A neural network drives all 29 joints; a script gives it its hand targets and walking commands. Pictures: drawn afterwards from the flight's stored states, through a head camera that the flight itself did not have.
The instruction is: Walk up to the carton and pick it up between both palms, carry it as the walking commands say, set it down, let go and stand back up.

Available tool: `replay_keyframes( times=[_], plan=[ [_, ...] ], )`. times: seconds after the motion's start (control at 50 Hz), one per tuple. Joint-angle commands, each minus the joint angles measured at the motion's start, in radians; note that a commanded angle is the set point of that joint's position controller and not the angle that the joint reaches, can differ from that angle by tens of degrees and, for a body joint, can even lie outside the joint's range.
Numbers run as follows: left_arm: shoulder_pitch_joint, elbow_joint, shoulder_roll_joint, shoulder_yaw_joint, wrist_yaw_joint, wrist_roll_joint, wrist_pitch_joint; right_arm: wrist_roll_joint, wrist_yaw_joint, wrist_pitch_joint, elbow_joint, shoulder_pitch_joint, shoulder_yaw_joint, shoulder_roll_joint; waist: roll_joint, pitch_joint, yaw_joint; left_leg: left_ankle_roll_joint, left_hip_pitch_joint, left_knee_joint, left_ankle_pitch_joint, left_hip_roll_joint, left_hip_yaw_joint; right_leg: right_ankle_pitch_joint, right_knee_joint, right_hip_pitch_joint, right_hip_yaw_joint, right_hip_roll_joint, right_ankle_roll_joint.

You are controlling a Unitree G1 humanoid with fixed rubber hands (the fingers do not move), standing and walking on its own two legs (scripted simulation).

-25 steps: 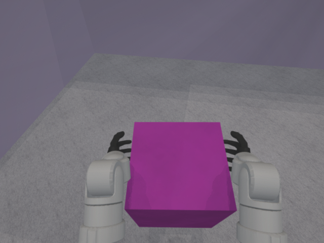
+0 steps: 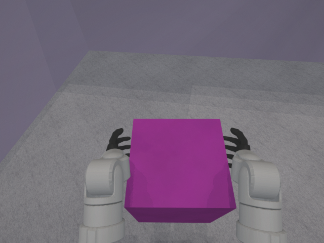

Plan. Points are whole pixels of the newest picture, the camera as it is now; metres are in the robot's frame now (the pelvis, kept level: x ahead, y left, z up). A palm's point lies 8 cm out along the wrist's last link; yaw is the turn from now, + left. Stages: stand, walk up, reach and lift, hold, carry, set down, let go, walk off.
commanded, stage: carry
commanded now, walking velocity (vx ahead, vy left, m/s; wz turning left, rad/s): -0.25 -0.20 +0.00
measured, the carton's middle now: (175, 175) +0.29 +0.00 -0.03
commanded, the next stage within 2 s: none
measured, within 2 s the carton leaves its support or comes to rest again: neither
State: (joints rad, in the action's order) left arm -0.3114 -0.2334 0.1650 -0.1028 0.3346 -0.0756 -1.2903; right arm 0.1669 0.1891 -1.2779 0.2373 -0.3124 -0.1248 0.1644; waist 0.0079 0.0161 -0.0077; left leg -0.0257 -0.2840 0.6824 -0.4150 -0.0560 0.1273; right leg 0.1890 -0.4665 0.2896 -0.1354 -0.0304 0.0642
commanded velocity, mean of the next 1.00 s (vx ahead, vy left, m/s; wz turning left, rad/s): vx -0.25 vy -0.20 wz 0.00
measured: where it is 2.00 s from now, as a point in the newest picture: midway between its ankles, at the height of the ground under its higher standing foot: outside the picture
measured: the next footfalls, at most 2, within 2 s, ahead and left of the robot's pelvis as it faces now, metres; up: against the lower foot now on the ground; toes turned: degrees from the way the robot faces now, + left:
left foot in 0.08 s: +0.06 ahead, +0.13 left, +0.00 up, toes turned +8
right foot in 0.34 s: +0.14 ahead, -0.12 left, +0.00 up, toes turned -6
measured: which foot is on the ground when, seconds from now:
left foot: up 0.00-0.06, down 0.08-0.34, up 0.36-0.68, down 0.70-0.98, up 1.00-1.00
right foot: down 0.00-0.08, up 0.10-0.32, down 0.34-0.70, up 0.72-0.94, down 0.96-1.00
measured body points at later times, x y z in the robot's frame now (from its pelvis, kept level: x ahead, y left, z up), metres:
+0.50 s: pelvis +0.01 -0.05 -0.02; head +0.03 -0.07 +0.43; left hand +0.31 +0.07 +0.06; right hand +0.30 -0.22 +0.05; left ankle -0.04 +0.10 -0.69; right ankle +0.10 -0.11 -0.74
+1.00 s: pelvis -0.16 -0.10 -0.03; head -0.14 -0.11 +0.42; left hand +0.15 +0.03 +0.05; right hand +0.14 -0.26 +0.04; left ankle -0.08 +0.08 -0.74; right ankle -0.11 -0.20 -0.75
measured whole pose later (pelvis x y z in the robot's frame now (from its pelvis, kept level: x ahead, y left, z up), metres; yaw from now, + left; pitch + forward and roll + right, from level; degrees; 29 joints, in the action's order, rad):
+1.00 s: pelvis -0.16 -0.10 -0.03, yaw -3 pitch -2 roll +0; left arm -0.33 -0.25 0.17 -0.10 0.35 -0.07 -1.31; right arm 0.17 0.19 -1.29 0.24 -0.34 -0.15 0.17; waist 0.03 0.08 0.02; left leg -0.08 -0.41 0.71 -0.30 -0.17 0.06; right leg 0.28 -0.68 0.36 -0.03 0.02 0.05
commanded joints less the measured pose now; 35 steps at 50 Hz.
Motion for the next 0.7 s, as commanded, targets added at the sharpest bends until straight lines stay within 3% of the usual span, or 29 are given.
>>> replay_keyframes(
  times=[0.0, 0.02, 0.04, 0.06, 0.08, 0.1, 0.12, 0.14, 0.18, 0.24, 0.26, 0.28, 0.3, 0.32, 0.34, 0.36, 0.38, 0.42, 0.44, 0.48, 0.52, 0.56, 0.58, 0.62, 0.64, 0.66, 0.68],
  plan=[
    [-0.531, -0.174, 1.040, 0.586, -0.509, 0.434, 0.017, -0.545, -0.331, 0.003, 0.196, -0.575, 0.694, 1.073, -0.220, -0.455, 0.005, -0.040, -0.015, -0.217, 0.260, 0.006, 0.043, -1.045, -0.091, -0.407, 0.083, -0.137, 0.031],
    [-0.543, -0.181, 1.038, 0.590, -0.506, 0.435, 0.015, -0.543, -0.335, -0.003, 0.177, -0.559, 0.691, 1.081, -0.190, -0.471, -0.006, -0.034, 0.091, -0.299, 0.414, -0.033, 0.040, -0.958, -0.112, -0.329, 0.062, -0.120, 0.003],
    [-0.546, -0.170, 1.042, 0.598, -0.503, 0.432, 0.012, -0.537, -0.339, -0.004, 0.177, -0.561, 0.686, 1.068, -0.116, -0.503, -0.018, -0.007, 0.248, -0.314, 0.703, -0.129, -0.033, -0.701, -0.170, -0.186, 0.054, -0.093, -0.033],
    [-0.550, -0.186, 1.046, 0.609, -0.496, 0.433, 0.012, -0.547, -0.344, -0.001, 0.188, -0.558, 0.682, 1.067, 0.045, -0.529, -0.031, 0.061, 0.451, -0.211, 1.263, -0.290, -0.170, -0.321, -0.277, 0.059, 0.042, -0.043, -0.061],
    [-0.544, -0.175, 1.059, 0.612, -0.493, 0.436, 0.003, -0.538, -0.351, -0.004, 0.145, -0.516, 0.668, 1.066, 0.267, -0.493, -0.035, 0.162, 0.606, -0.120, 1.683, -0.416, -0.272, 0.341, -0.416, 0.315, 0.031, 0.061, -0.073],
    [-0.559, -0.190, 1.072, 0.621, -0.490, 0.439, 0.000, -0.542, -0.356, -0.006, 0.137, -0.516, 0.661, 1.074, 0.297, -0.500, -0.029, 0.201, 0.647, -0.113, 1.671, -0.457, -0.295, 0.392, -0.488, 0.388, 0.120, 0.045, -0.071],
    [-0.556, -0.197, 1.070, 0.622, -0.491, 0.437, 0.000, -0.544, -0.355, -0.005, 0.151, -0.523, 0.665, 1.069, 0.260, -0.463, -0.025, 0.200, 0.640, -0.119, 1.580, -0.446, -0.279, 0.377, -0.498, 0.445, 0.149, 0.035, -0.070],
    [-0.576, -0.209, 1.068, 0.633, -0.489, 0.441, 0.002, -0.549, -0.354, -0.005, 0.171, -0.543, 0.664, 1.063, 0.209, -0.444, -0.024, 0.181, 0.618, -0.127, 1.468, -0.416, -0.251, 0.342, -0.475, 0.463, 0.152, 0.024, -0.079],
    [-0.587, -0.189, 1.071, 0.625, -0.486, 0.438, 0.001, -0.553, -0.353, -0.005, 0.199, -0.587, 0.653, 1.053, 0.179, -0.438, -0.018, 0.149, 0.483, -0.140, 1.254, -0.360, -0.180, 0.240, -0.387, 0.358, 0.153, 0.000, -0.084],
    [-0.595, -0.193, 1.063, 0.624, -0.488, 0.451, 0.000, -0.543, -0.349, -0.003, 0.180, -0.565, 0.644, 1.062, 0.226, -0.437, -0.015, 0.100, 0.372, -0.105, 1.134, -0.304, -0.092, 0.137, -0.198, 0.206, 0.101, 0.018, -0.073],
    [-0.585, -0.196, 1.057, 0.622, -0.490, 0.453, 0.002, -0.539, -0.348, 0.000, 0.183, -0.558, 0.650, 1.062, 0.214, -0.452, -0.011, 0.074, 0.370, -0.060, 1.063, -0.288, -0.065, 0.058, -0.076, 0.154, 0.089, 0.012, -0.070],
    [-0.595, -0.190, 1.064, 0.621, -0.495, 0.455, -0.001, -0.533, -0.344, 0.002, 0.174, -0.558, 0.652, 1.070, 0.190, -0.461, 0.002, 0.032, 0.303, 0.004, 0.948, -0.254, -0.030, -0.100, 0.092, 0.026, 0.063, 0.002, -0.069],
    [-0.576, -0.175, 1.059, 0.610, -0.502, 0.455, -0.004, -0.527, -0.342, 0.003, 0.164, -0.545, 0.651, 1.060, 0.092, -0.466, 0.009, -0.002, 0.152, 0.066, 0.675, -0.209, -0.032, -0.324, 0.138, -0.140, 0.087, -0.039, -0.067],
    [-0.576, -0.161, 1.058, 0.604, -0.510, 0.455, -0.003, -0.526, -0.340, 0.001, 0.171, -0.546, 0.662, 1.063, -0.157, -0.479, -0.005, -0.013, -0.065, 0.175, -0.002, -0.120, -0.017, -0.964, 0.070, -0.317, 0.250, -0.218, -0.031],
    [-0.585, -0.142, 1.052, 0.580, -0.516, 0.453, -0.001, -0.521, -0.341, -0.002, 0.149, -0.543, 0.668, 1.061, -0.305, -0.473, -0.004, -0.024, -0.193, 0.323, -0.263, -0.037, -0.027, -1.248, 0.014, -0.371, 0.355, -0.310, 0.035],
    [-0.566, -0.121, 1.049, 0.558, -0.521, 0.440, -0.001, -0.532, -0.338, -0.007, 0.137, -0.582, 0.675, 1.075, -0.243, -0.466, 0.004, -0.019, -0.173, 0.416, -0.238, -0.032, -0.069, -1.191, -0.026, -0.346, 0.279, -0.277, 0.091],
    [-0.544, -0.103, 1.059, 0.551, -0.524, 0.435, -0.001, -0.543, -0.340, -0.003, 0.165, -0.612, 0.692, 1.074, -0.209, -0.449, 0.007, -0.021, -0.182, 0.449, -0.202, -0.042, -0.069, -1.090, -0.026, -0.336, 0.248, -0.259, 0.109],
    [-0.546, -0.112, 1.059, 0.545, -0.519, 0.424, 0.003, -0.568, -0.343, -0.001, 0.174, -0.642, 0.695, 1.084, -0.127, -0.462, 0.009, -0.032, -0.178, 0.438, -0.145, -0.053, -0.078, -0.864, 0.003, -0.299, 0.235, -0.211, 0.100],
    [-0.578, -0.146, 1.063, 0.550, -0.516, 0.431, 0.008, -0.573, -0.345, 0.000, 0.180, -0.650, 0.689, 1.083, -0.119, -0.459, 0.009, -0.031, -0.151, 0.401, -0.134, -0.042, -0.066, -0.795, 0.016, -0.262, 0.231, -0.198, 0.094],
    [-0.573, -0.137, 1.058, 0.543, -0.515, 0.428, 0.005, -0.563, -0.341, -0.003, 0.164, -0.635, 0.682, 1.075, -0.128, -0.463, 0.012, -0.030, -0.123, 0.308, -0.145, -0.013, -0.035, -0.728, 0.043, -0.273, 0.240, -0.192, 0.079],
    [-0.543, -0.123, 1.046, 0.540, -0.518, 0.423, 0.006, -0.555, -0.338, -0.004, 0.163, -0.615, 0.683, 1.066, -0.196, -0.468, 0.011, -0.021, -0.083, 0.224, -0.157, -0.001, -0.030, -0.619, 0.075, -0.263, 0.240, -0.185, 0.082],
    [-0.541, -0.129, 1.041, 0.544, -0.517, 0.419, 0.007, -0.553, -0.338, 0.000, 0.167, -0.604, 0.684, 1.063, -0.199, -0.485, 0.012, -0.011, -0.028, 0.143, -0.150, 0.020, -0.004, -0.481, 0.132, -0.242, 0.233, -0.172, 0.056],
    [-0.545, -0.136, 1.046, 0.548, -0.514, 0.419, 0.011, -0.561, -0.339, 0.002, 0.190, -0.622, 0.687, 1.065, -0.222, -0.500, 0.013, -0.004, -0.011, 0.092, -0.145, 0.025, -0.005, -0.435, 0.145, -0.242, 0.242, -0.174, 0.064],
    [-0.553, -0.167, 1.043, 0.563, -0.507, 0.421, 0.017, -0.564, -0.342, 0.004, 0.191, -0.613, 0.682, 1.070, -0.223, -0.539, 0.014, 0.007, 0.042, -0.015, -0.120, 0.035, 0.010, -0.320, 0.177, -0.251, 0.245, -0.172, 0.043],
    [-0.544, -0.167, 1.047, 0.570, -0.504, 0.418, 0.020, -0.568, -0.345, 0.007, 0.201, -0.622, 0.684, 1.070, -0.220, -0.553, 0.010, 0.018, 0.112, -0.091, -0.082, 0.027, 0.020, -0.213, 0.208, -0.200, 0.228, -0.154, 0.010],
    [-0.550, -0.173, 1.050, 0.582, -0.500, 0.421, 0.023, -0.566, -0.347, 0.012, 0.204, -0.610, 0.676, 1.068, -0.173, -0.574, -0.002, 0.035, 0.217, -0.200, 0.002, -0.014, 0.010, -0.113, 0.210, -0.123, 0.186, -0.127, -0.032],
    [-0.582, -0.192, 1.047, 0.599, -0.498, 0.426, 0.028, -0.573, -0.350, 0.017, 0.209, -0.618, 0.679, 1.079, -0.082, -0.573, -0.017, 0.066, 0.318, -0.287, 0.075, -0.100, -0.057, -0.020, 0.168, 0.005, 0.139, -0.088, -0.077]
  ],
)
